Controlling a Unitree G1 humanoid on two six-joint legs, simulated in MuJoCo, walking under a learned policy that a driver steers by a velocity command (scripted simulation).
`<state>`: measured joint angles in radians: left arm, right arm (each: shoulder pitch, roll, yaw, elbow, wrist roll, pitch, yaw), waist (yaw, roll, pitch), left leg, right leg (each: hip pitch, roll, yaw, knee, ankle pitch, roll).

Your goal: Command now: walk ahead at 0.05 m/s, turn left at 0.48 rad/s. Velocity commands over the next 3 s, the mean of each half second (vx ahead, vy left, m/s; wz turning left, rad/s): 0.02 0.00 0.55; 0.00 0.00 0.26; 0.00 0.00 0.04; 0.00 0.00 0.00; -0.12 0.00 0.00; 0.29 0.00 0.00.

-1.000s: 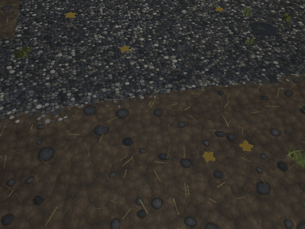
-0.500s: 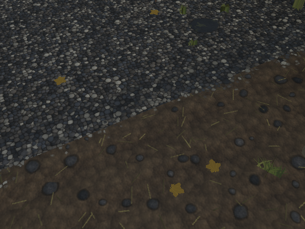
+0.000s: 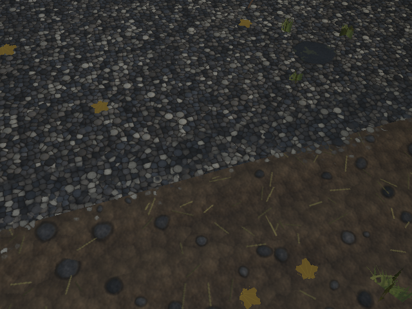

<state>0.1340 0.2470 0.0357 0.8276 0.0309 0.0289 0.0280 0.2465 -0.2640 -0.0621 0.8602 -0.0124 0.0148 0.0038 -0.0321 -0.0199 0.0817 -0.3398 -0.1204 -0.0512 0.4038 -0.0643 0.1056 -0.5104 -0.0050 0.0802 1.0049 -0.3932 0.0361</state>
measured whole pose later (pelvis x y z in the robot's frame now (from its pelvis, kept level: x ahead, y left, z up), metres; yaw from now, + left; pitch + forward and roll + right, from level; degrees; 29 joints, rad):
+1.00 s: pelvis +0.00 -0.03 +0.01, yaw +25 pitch -1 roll +0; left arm 0.25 0.27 0.04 0.87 0.01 0.06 0.02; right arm 0.14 -0.21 0.01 0.84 -0.02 0.02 -0.02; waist 0.02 -0.04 0.05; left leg -0.15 -0.06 -0.02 0.40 -0.22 0.06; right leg -0.27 -0.03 0.01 0.67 -0.41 0.02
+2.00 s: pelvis +0.01 -0.07 +0.01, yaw +25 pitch -1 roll +0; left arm 0.29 0.16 -0.01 1.14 0.01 -0.01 0.04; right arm 0.28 -0.17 0.02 1.17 -0.01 0.00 -0.04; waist 0.00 0.01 0.03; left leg -0.15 -0.01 -0.03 0.38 -0.22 -0.01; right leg -0.14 0.03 0.00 0.39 -0.22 -0.04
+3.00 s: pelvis -0.03 -0.06 +0.00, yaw +25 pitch +2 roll +1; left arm 0.27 0.19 0.04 1.01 0.03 -0.05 0.01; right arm 0.40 -0.21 -0.06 1.04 -0.01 -0.02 -0.01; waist -0.01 0.02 -0.07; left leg -0.24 -0.05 0.00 0.51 -0.36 0.08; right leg -0.22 0.01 -0.07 0.42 -0.30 -0.07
